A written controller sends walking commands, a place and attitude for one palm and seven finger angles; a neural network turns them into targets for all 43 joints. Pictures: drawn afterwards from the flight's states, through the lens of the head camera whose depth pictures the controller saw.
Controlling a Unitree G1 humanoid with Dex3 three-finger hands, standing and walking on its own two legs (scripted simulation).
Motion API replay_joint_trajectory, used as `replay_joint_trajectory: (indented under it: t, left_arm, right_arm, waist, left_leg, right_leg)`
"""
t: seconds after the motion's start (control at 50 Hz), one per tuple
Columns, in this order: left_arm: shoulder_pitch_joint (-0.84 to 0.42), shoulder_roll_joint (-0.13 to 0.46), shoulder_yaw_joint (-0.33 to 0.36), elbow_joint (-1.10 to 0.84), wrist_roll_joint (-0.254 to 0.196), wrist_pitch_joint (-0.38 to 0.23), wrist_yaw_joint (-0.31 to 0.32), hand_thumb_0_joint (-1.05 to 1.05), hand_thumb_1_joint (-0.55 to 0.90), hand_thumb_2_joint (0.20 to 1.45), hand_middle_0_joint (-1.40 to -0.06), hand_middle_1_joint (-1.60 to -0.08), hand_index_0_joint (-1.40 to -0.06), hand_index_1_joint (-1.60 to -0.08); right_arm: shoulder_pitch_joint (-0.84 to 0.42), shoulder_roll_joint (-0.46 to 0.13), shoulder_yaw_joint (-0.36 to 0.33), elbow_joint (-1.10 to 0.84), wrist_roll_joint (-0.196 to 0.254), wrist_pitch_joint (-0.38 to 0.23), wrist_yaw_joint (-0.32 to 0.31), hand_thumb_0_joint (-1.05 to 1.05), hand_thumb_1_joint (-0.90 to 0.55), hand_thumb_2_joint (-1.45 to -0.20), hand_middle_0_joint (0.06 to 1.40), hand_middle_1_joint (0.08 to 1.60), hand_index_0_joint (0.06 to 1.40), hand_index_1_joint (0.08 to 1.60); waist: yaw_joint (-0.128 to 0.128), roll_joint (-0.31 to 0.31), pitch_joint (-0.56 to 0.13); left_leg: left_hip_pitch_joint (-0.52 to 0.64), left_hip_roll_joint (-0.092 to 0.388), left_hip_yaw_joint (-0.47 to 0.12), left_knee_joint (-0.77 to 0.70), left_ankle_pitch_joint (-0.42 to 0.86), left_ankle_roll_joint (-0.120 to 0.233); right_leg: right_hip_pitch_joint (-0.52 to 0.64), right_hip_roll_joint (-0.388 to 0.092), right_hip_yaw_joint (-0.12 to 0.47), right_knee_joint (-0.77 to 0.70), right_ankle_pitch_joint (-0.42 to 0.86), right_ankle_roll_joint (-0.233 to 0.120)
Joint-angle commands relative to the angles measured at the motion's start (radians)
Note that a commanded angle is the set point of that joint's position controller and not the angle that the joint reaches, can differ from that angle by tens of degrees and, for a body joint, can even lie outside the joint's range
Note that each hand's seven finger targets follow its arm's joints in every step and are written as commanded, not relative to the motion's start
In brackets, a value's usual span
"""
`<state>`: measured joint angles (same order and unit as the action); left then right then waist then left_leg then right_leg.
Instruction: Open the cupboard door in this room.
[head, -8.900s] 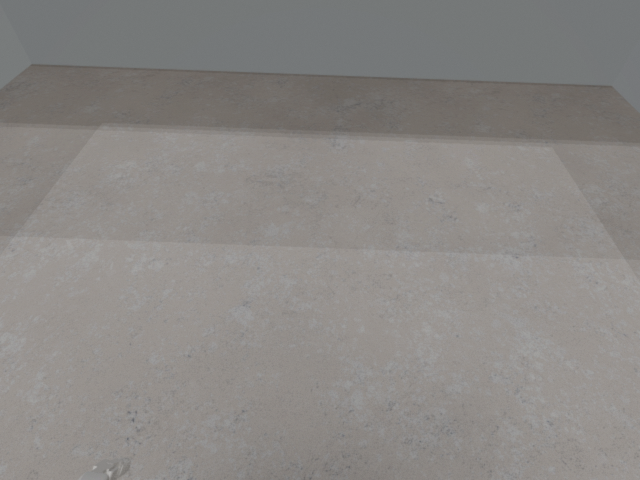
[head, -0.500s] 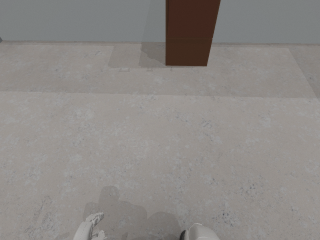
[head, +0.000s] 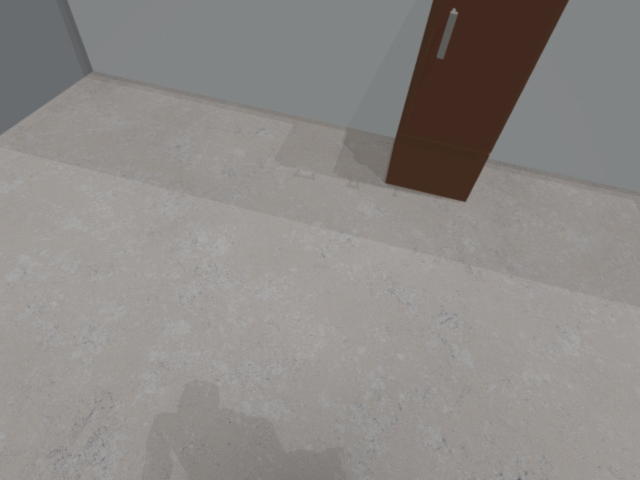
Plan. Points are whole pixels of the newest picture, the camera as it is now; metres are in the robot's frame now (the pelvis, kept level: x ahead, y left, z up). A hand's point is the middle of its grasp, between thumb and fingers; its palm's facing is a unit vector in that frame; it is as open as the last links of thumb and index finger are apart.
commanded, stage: turn or walk to find it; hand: left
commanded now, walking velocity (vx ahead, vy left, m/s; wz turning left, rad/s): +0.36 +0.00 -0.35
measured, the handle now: (447, 33) +1.50 -0.31 -0.03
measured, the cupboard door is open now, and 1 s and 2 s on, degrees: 0 0 0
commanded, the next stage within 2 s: stand and wait in 0.84 s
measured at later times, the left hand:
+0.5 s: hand (267, 440) +0.21 +0.09 -0.17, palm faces -0.11 -0.96 -0.25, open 7.3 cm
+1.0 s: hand out of the picture +0.15 +0.06 -0.19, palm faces +0.03 -0.99 -0.10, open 7.4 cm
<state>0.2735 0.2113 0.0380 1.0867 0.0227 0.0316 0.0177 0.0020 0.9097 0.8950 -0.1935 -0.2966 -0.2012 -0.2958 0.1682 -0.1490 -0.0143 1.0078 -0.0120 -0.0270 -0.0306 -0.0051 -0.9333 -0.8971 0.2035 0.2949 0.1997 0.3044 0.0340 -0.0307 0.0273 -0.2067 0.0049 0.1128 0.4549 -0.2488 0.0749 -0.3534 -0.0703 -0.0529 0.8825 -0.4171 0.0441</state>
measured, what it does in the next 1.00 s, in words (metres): walks ahead: right foot, then left foot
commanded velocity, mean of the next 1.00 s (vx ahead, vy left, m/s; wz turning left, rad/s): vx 0.27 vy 0.00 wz -0.06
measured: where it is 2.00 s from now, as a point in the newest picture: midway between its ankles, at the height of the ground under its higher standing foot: (342, 464)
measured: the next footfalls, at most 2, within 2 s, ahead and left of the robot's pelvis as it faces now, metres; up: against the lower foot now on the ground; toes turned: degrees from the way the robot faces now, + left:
right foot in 0.44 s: +0.16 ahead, -0.21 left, +0.00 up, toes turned -16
left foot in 0.96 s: +0.35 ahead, +0.02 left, +0.00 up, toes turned +4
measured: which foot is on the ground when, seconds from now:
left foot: down 0.00-0.46, up 0.48-0.94, down 0.96-1.00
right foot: up 0.00-0.42, down 0.44-0.98, up 1.00-1.00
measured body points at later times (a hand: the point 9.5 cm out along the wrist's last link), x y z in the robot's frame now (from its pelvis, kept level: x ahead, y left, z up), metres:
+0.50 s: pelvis +0.09 -0.09 -0.02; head +0.10 -0.12 +0.43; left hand +0.21 +0.14 -0.15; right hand -0.06 -0.29 -0.18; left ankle +0.00 +0.06 -0.72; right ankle +0.13 -0.20 -0.74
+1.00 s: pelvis +0.24 -0.08 -0.01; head +0.26 -0.06 +0.43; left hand +0.15 +0.12 -0.18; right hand +0.34 -0.32 -0.14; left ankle +0.31 +0.01 -0.74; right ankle +0.13 -0.20 -0.73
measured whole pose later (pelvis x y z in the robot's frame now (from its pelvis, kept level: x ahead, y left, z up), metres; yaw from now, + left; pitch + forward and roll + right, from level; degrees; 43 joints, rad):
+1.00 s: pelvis +0.24 -0.08 -0.01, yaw -6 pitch -1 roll -1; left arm 0.44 0.12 0.03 1.20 0.02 -0.04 0.01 0.00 0.91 0.89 -0.20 -0.30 -0.20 -0.30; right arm 0.10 -0.16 -0.04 1.02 -0.02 -0.05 0.01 0.01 -0.91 -0.90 0.20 0.29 0.19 0.30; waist 0.07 -0.04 0.05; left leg -0.35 0.09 0.16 0.56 -0.19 0.02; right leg -0.09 -0.06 -0.15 0.56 -0.42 0.02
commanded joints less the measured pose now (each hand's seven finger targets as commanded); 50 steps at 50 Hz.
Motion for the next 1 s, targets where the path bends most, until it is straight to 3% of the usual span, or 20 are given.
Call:
replay_joint_trajectory:
  t: [0.0,0.1,0.22,0.3,0.34,0.38,0.4,0.42,0.44,0.46,0.48,0.5,0.58,0.64,0.82,0.88,0.92,0.94,0.96,0.98]
  left_arm:
    - [0.018,0.025,-0.001,-0.024,0.003,-0.034,-0.006,0.000,0.900,0.900,-0.200,-0.300,-0.200,-0.300]
    - [-0.043,0.020,0.010,-0.038,0.008,-0.032,-0.021,0.000,0.900,0.900,-0.200,-0.300,-0.200,-0.300]
    - [-0.096,0.008,0.017,-0.070,0.005,-0.024,-0.041,0.000,0.900,0.900,-0.200,-0.300,-0.200,-0.300]
    - [-0.139,-0.004,0.022,-0.095,0.000,-0.033,-0.048,0.000,0.900,0.900,-0.200,-0.300,-0.200,-0.300]
    - [-0.117,-0.013,0.021,-0.090,0.001,-0.043,-0.043,0.000,0.900,0.900,-0.200,-0.300,-0.200,-0.300]
    - [-0.018,0.002,0.025,-0.049,0.003,-0.057,-0.035,0.000,0.900,0.900,-0.200,-0.300,-0.200,-0.300]
    - [0.089,0.040,0.030,-0.013,0.004,-0.069,-0.030,0.000,0.900,0.900,-0.200,-0.300,-0.200,-0.300]
    - [0.201,0.131,0.046,0.019,0.009,-0.082,-0.019,0.000,0.900,0.900,-0.200,-0.300,-0.200,-0.300]
    - [0.281,0.216,0.061,0.036,-0.002,-0.084,-0.011,0.000,0.900,0.900,-0.200,-0.300,-0.200,-0.300]
    - [0.251,0.209,0.054,0.026,-0.012,-0.079,-0.005,0.000,0.900,0.900,-0.200,-0.300,-0.200,-0.300]
    - [0.168,0.180,0.055,0.012,-0.012,-0.082,-0.001,0.000,0.900,0.900,-0.200,-0.300,-0.200,-0.300]
    - [0.102,0.144,0.046,-0.007,-0.011,-0.081,-0.002,0.000,0.900,0.900,-0.200,-0.300,-0.200,-0.300]
    - [0.014,0.051,0.016,-0.026,-0.006,-0.098,-0.001,0.000,0.900,0.900,-0.200,-0.300,-0.200,-0.300]
    - [0.050,0.044,0.015,-0.014,-0.002,-0.108,-0.003,0.000,0.900,0.900,-0.200,-0.300,-0.200,-0.300]
    - [0.162,0.075,0.023,0.042,0.005,-0.116,-0.005,0.000,0.900,0.900,-0.200,-0.300,-0.200,-0.300]
    - [0.162,0.068,0.020,0.056,0.005,-0.108,0.000,0.000,0.900,0.900,-0.200,-0.300,-0.200,-0.300]
    - [0.155,0.046,0.011,0.060,-0.006,-0.099,0.003,0.000,0.900,0.900,-0.200,-0.300,-0.200,-0.300]
    - [0.179,0.012,0.003,0.052,-0.010,-0.096,0.002,0.000,0.900,0.900,-0.200,-0.300,-0.200,-0.300]
    - [0.197,-0.027,-0.013,0.041,-0.019,-0.094,0.001,0.000,0.900,0.900,-0.200,-0.300,-0.200,-0.300]
    - [0.161,-0.010,-0.012,0.029,-0.013,-0.087,0.006,0.000,0.900,0.900,-0.200,-0.300,-0.200,-0.300]
  right_arm:
    - [0.163,-0.162,-0.043,0.021,-0.006,-0.018,-0.007,0.000,-0.900,-0.900,0.200,0.300,0.200,0.300]
    - [0.234,-0.156,-0.052,0.052,-0.014,-0.022,-0.002,0.000,-0.900,-0.900,0.200,0.300,0.200,0.300]
    - [0.247,-0.155,-0.056,0.071,-0.018,-0.030,-0.001,0.000,-0.900,-0.900,0.200,0.300,0.200,0.300]
    - [0.241,-0.163,-0.060,0.086,-0.023,-0.030,0.005,0.000,-0.900,-0.900,0.200,0.300,0.200,0.300]
    - [0.241,-0.154,-0.056,0.095,-0.023,-0.023,0.006,0.000,-0.900,-0.900,0.200,0.300,0.200,0.300]
    - [0.247,-0.135,-0.047,0.106,-0.019,-0.019,0.006,0.000,-0.900,-0.900,0.200,0.300,0.200,0.300]
    - [0.241,-0.124,-0.042,0.107,-0.012,-0.021,0.008,0.000,-0.900,-0.900,0.200,0.300,0.200,0.300]
    - [0.255,-0.075,-0.036,0.096,-0.005,-0.027,0.017,0.000,-0.900,-0.900,0.200,0.300,0.200,0.300]
    - [0.238,-0.055,-0.031,0.058,-0.002,-0.019,0.020,0.000,-0.900,-0.900,0.200,0.300,0.200,0.300]
    - [0.201,-0.084,-0.040,0.042,-0.004,-0.006,0.020,0.000,-0.900,-0.900,0.200,0.300,0.200,0.300]
    - [0.193,-0.079,-0.046,0.052,-0.005,0.000,0.024,0.000,-0.900,-0.900,0.200,0.300,0.200,0.300]
    - [0.165,-0.072,-0.049,0.059,-0.007,0.002,0.027,0.000,-0.900,-0.900,0.200,0.300,0.200,0.300]
    - [0.240,-0.032,-0.052,0.092,-0.017,0.017,0.040,0.000,-0.900,-0.900,0.200,0.300,0.200,0.300]
    - [0.208,-0.031,-0.056,0.071,-0.021,0.026,0.046,0.000,-0.900,-0.900,0.200,0.300,0.200,0.300]
    - [-0.065,-0.050,-0.050,-0.044,-0.014,-0.003,0.060,0.000,-0.900,-0.900,0.200,0.300,0.200,0.300]
    - [-0.043,-0.053,-0.043,-0.037,-0.008,-0.015,0.050,0.000,-0.900,-0.900,0.200,0.300,0.200,0.300]
    - [0.097,-0.087,-0.039,0.021,-0.010,-0.030,0.035,0.000,-0.900,-0.900,0.200,0.300,0.200,0.300]
    - [0.207,-0.157,-0.054,0.051,-0.015,-0.039,0.024,0.000,-0.900,-0.900,0.200,0.300,0.200,0.300]
    - [0.282,-0.234,-0.066,0.073,-0.014,-0.033,0.015,0.000,-0.900,-0.900,0.200,0.300,0.200,0.300]
    - [0.282,-0.239,-0.059,0.078,-0.006,-0.019,0.008,0.000,-0.900,-0.900,0.200,0.300,0.200,0.300]
  waist:
    - [-0.058,0.089,-0.087]
    - [-0.088,0.111,0.032]
    - [-0.075,0.166,0.106]
    - [-0.065,0.179,0.126]
    - [-0.050,0.162,0.130]
    - [-0.003,0.092,0.078]
    - [0.048,0.040,0.025]
    - [0.088,-0.151,-0.070]
    - [0.099,-0.321,-0.096]
    - [0.094,-0.202,-0.071]
    - [0.068,-0.235,-0.026]
    - [0.049,-0.176,0.054]
    - [-0.046,-0.064,0.062]
    - [-0.044,-0.089,0.074]
    - [0.017,-0.060,0.119]
    - [-0.007,-0.047,0.089]
    - [-0.065,0.034,-0.002]
    - [-0.097,0.172,-0.108]
    - [-0.113,0.336,-0.176]
    - [-0.109,0.260,-0.163]
  left_leg:
    - [0.300,0.293,-0.213,-0.189,0.392,0.059]
    - [0.249,0.337,-0.216,-0.251,0.141,0.085]
    - [0.179,0.342,-0.165,-0.318,-0.041,0.080]
    - [0.094,0.343,-0.112,-0.304,-0.064,0.069]
    - [0.038,0.315,-0.097,-0.247,0.015,0.060]
    - [-0.029,0.247,-0.059,-0.101,0.081,0.016]
    - [-0.074,0.188,-0.002,0.035,0.087,-0.019]
    - [-0.218,0.121,0.064,0.260,-0.087,-0.060]
    - [-0.359,0.044,0.045,0.510,-0.387,-0.081]
    - [-0.378,0.072,-0.045,0.628,-0.378,-0.075]
    - [-0.385,0.105,-0.076,0.697,-0.286,-0.067]
    - [-0.408,0.127,-0.087,0.737,-0.206,-0.069]
    - [-0.303,0.148,-0.063,0.644,-0.017,-0.099]
    - [-0.310,0.146,-0.043,0.571,0.032,-0.119]
    - [-0.339,0.139,-0.012,0.238,0.006,-0.117]
    - [-0.184,0.105,0.019,0.119,0.016,-0.106]
    - [0.086,0.079,0.035,-0.025,0.177,-0.096]
    - [0.297,0.215,-0.106,-0.018,0.405,-0.051]
    - [0.428,0.420,-0.307,-0.037,0.668,0.056]
    - [0.353,0.451,-0.289,-0.061,0.709,0.103]
  right_leg:
    - [-0.190,-0.016,0.032,0.109,0.022,0.007]
    - [-0.267,-0.041,0.034,0.145,0.040,-0.004]
    - [-0.263,-0.068,0.008,0.020,0.105,-0.012]
    - [-0.146,-0.061,-0.033,-0.139,0.099,-0.024]
    - [-0.049,-0.034,-0.061,-0.221,0.119,-0.022]
    - [0.153,0.010,-0.106,-0.354,0.223,-0.025]
    - [0.293,-0.019,-0.073,-0.414,0.269,-0.029]
    - [0.475,-0.195,0.112,-0.473,0.246,-0.082]
    - [0.512,-0.383,0.403,-0.598,0.254,-0.164]
    - [0.429,-0.405,0.436,-0.660,0.138,-0.208]
    - [0.335,-0.377,0.411,-0.697,-0.010,-0.190]
    - [0.245,-0.358,0.403,-0.724,-0.126,-0.187]
    - [0.111,-0.235,0.114,-0.736,0.064,-0.128]
    - [0.103,-0.207,0.074,-0.757,0.102,-0.140]
    - [0.246,-0.243,0.115,-0.730,0.185,-0.194]
    - [0.240,-0.228,0.072,-0.619,0.415,-0.169]
    - [0.182,-0.135,-0.024,-0.406,0.561,-0.106]
    - [0.051,-0.060,-0.075,-0.219,0.397,-0.056]
    - [-0.106,0.024,-0.116,-0.006,-0.120,-0.022]
    - [-0.097,0.011,-0.044,0.106,-0.246,-0.030]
